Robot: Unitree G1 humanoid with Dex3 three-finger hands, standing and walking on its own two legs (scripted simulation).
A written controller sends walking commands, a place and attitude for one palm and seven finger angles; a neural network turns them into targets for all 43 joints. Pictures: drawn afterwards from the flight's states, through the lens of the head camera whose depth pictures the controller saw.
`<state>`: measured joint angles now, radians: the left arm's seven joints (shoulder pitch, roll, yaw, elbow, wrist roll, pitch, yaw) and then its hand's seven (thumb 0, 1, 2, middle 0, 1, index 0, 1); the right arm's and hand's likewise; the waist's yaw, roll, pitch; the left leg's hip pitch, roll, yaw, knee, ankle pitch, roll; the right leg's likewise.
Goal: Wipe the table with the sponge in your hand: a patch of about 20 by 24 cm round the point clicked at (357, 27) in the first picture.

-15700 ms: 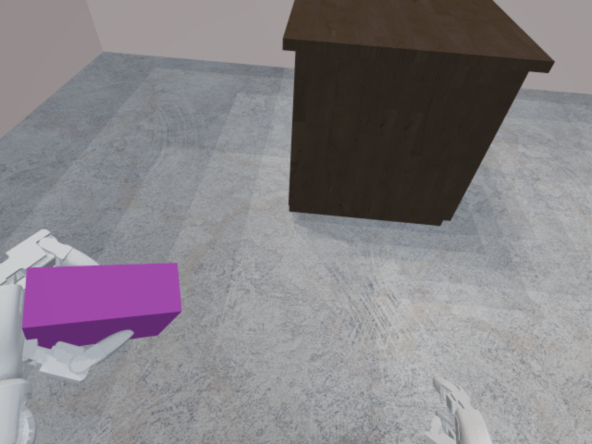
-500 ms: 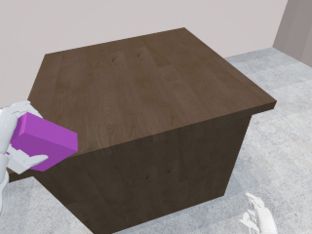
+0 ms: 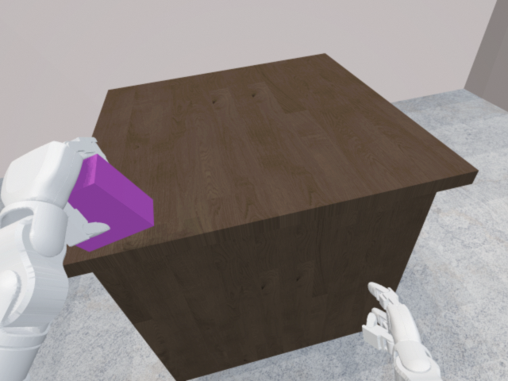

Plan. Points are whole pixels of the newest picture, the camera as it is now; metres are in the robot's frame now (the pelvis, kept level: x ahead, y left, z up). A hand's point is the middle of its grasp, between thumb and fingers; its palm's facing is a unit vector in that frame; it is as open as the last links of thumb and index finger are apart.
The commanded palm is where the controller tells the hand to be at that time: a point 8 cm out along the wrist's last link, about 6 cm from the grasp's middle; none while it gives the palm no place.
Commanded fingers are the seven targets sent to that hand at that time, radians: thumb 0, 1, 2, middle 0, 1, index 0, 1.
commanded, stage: turn the palm down, sponge in hand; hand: left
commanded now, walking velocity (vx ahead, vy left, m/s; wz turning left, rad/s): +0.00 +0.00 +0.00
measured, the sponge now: (103, 213) +0.26 +0.28 +0.18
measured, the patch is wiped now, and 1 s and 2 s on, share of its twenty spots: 0.00 0.00 0.00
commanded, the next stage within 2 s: move the sponge above the wiping area in 0.70 s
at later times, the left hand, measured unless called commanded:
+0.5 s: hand (104, 196) +0.25 +0.25 +0.22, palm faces +0.30 -0.11 -0.95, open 9.5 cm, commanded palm +0.19 +0.26 +0.30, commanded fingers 0.00 0.10 1.30 -1.20 -1.60 -1.20 -1.60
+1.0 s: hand (105, 189) +0.27 +0.26 +0.22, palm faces +0.28 -0.06 -0.96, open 9.5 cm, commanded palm +0.21 +0.26 +0.30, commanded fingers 0.00 0.10 1.30 -1.20 -1.60 -1.20 -1.60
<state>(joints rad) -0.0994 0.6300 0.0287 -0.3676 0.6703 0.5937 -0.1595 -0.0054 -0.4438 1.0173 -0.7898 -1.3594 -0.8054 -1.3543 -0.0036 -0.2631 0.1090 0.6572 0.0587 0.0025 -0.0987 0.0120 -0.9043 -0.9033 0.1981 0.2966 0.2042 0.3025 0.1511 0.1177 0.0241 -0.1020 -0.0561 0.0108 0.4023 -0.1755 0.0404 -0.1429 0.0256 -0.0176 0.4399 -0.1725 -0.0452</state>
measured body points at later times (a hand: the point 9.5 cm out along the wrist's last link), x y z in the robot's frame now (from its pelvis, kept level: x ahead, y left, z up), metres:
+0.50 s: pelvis +0.00 -0.01 +0.00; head -0.04 -0.07 +0.44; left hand +0.23 +0.25 +0.27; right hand +0.26 -0.19 -0.07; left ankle +0.04 +0.09 -0.74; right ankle +0.05 -0.09 -0.74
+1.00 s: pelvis +0.00 -0.03 +0.00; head -0.04 -0.08 +0.44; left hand +0.25 +0.26 +0.27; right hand +0.27 -0.21 -0.07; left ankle +0.04 +0.09 -0.74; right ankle +0.05 -0.09 -0.74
